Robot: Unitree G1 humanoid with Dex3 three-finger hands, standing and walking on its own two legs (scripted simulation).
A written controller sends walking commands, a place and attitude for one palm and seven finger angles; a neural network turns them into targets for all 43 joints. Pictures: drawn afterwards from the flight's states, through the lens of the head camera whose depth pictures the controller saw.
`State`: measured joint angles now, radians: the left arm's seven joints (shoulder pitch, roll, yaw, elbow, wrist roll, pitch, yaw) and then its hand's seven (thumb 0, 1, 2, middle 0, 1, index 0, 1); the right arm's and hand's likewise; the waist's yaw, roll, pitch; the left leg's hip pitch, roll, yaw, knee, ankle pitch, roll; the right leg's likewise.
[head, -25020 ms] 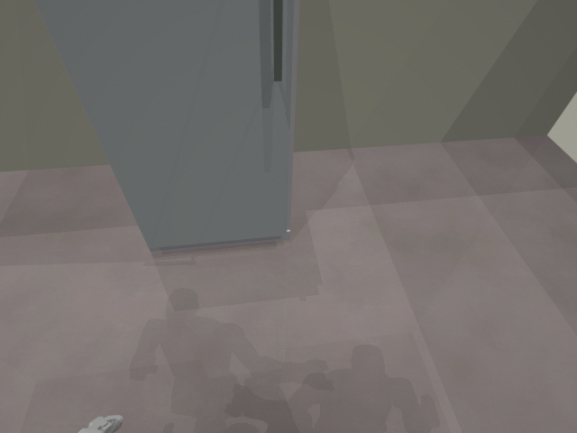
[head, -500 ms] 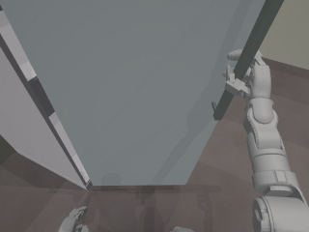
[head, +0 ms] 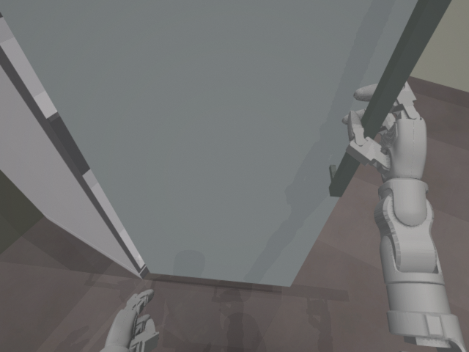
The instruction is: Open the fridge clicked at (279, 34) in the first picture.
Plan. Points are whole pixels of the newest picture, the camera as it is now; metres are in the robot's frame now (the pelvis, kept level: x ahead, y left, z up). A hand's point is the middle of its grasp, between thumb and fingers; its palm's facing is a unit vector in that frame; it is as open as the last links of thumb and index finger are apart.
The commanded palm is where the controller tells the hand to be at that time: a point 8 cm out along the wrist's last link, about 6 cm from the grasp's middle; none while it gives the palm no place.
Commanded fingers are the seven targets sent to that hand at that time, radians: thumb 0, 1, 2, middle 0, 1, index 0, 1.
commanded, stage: loosen the grip on the handle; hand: right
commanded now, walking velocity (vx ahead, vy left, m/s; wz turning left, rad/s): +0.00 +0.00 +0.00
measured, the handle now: (384, 78) +0.42 -0.16 +0.27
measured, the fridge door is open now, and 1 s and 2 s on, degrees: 66 65 65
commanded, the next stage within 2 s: slip the hand off the handle in 0.68 s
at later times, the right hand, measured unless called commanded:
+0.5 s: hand (353, 146) +0.37 -0.13 +0.19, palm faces +0.11 +0.98 -0.14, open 12.8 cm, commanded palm +0.34 -0.19 +0.19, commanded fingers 0.00 0.55 -0.20 0.30 1.22 0.30 1.22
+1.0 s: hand (386, 156) +0.36 -0.18 +0.19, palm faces +0.15 +0.98 -0.13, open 14.7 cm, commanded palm +0.33 -0.22 +0.19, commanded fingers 0.00 0.55 -0.20 0.25 1.15 0.25 1.15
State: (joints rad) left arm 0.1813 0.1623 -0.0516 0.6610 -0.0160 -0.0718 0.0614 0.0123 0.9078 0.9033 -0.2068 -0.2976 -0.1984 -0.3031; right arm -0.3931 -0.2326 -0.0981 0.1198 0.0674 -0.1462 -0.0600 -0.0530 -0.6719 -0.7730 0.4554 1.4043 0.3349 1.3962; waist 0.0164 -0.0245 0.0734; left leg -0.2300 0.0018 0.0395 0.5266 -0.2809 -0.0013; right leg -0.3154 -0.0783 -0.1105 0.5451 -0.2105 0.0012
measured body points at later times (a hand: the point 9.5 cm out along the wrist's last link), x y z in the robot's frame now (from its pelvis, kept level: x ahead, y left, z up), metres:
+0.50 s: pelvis -0.02 +0.02 -0.01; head -0.02 +0.02 +0.44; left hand +0.10 +0.28 -0.10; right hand +0.36 -0.19 +0.20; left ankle +0.00 +0.12 -0.73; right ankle +0.05 -0.11 -0.73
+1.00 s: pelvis +0.03 +0.01 +0.00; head +0.03 +0.02 +0.45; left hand +0.20 +0.25 -0.09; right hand +0.35 -0.23 +0.19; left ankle +0.00 +0.12 -0.73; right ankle +0.05 -0.11 -0.73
